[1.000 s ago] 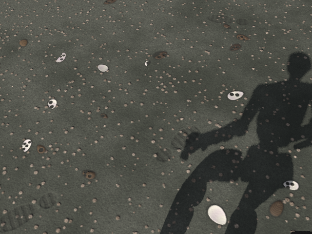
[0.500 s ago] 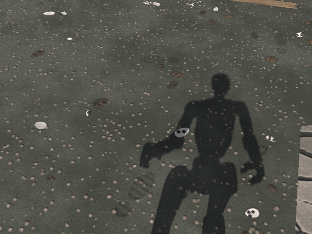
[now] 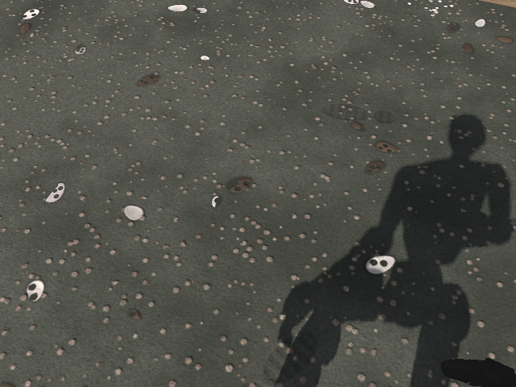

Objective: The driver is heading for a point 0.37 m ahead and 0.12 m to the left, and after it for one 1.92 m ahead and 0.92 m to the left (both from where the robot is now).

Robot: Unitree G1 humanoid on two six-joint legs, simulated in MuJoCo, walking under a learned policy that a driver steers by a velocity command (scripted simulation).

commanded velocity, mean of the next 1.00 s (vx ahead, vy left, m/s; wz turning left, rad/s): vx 0.23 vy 0.00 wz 0.54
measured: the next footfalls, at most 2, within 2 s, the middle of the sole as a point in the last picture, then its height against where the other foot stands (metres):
left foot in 0.06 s outside the picture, level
right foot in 0.52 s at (308, 378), level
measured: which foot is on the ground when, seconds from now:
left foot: up 0.00-0.04, down 0.06-0.52, up 0.54-0.94, down 0.96-1.00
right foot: down 0.00-0.06, up 0.08-0.50, down 0.52-0.96, up 0.98-1.00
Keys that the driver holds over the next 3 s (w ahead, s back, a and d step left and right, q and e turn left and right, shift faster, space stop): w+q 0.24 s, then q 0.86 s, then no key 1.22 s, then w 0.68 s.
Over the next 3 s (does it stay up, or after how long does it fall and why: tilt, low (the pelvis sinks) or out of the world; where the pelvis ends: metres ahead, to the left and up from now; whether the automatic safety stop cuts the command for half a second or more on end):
stays up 0.48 0.22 0.01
